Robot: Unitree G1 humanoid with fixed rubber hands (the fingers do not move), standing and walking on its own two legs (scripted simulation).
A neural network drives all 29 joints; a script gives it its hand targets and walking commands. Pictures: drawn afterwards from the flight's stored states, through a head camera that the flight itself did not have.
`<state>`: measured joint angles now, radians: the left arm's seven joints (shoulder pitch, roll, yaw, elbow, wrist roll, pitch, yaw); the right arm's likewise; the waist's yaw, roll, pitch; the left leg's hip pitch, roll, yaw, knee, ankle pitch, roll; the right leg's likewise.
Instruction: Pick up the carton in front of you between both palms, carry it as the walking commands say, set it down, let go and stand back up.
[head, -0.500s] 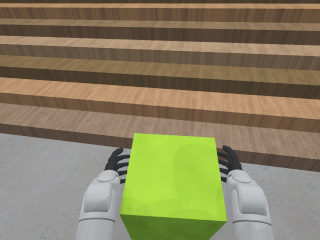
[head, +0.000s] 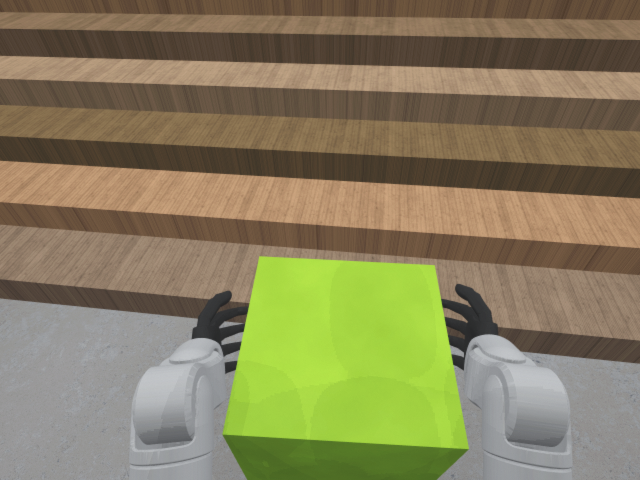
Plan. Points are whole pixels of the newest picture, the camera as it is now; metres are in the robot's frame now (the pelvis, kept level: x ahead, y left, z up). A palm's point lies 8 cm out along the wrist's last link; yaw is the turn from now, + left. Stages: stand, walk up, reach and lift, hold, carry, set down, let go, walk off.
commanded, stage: carry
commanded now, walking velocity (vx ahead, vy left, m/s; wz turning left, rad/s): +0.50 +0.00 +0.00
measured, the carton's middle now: (339, 385) +0.27 +0.00 +0.00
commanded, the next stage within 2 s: none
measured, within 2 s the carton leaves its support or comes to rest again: neither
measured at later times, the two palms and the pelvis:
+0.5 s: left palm (244, 138) +0.63 +0.15 +0.14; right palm (422, 126) +0.65 -0.15 +0.15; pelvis +0.31 -0.01 -0.01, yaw +1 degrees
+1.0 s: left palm (269, 59) +1.02 +0.15 +0.13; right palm (392, 57) +1.03 -0.15 +0.13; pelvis +0.62 +0.00 -0.02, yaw +1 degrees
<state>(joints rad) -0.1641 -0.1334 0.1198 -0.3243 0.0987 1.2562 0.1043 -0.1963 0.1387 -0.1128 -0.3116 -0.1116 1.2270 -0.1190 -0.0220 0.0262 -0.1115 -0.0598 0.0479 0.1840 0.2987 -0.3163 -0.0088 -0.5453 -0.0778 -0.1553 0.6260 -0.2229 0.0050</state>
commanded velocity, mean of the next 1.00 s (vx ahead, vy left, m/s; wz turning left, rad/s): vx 0.50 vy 0.00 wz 0.00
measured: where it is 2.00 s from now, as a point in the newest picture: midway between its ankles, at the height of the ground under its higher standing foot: (317, 206)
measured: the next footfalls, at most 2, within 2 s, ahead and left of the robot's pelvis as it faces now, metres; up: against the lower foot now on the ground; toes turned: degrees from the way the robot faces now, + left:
right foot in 0.06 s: +0.21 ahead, -0.11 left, +0.00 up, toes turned -11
left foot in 0.52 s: +0.51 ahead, +0.09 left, +0.00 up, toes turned +10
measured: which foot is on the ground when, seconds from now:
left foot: down 0.00-0.10, up 0.12-0.50, down 0.52-0.98, up 1.00-1.00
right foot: up 0.00-0.04, down 0.06-0.54, up 0.56-0.90, down 0.92-1.00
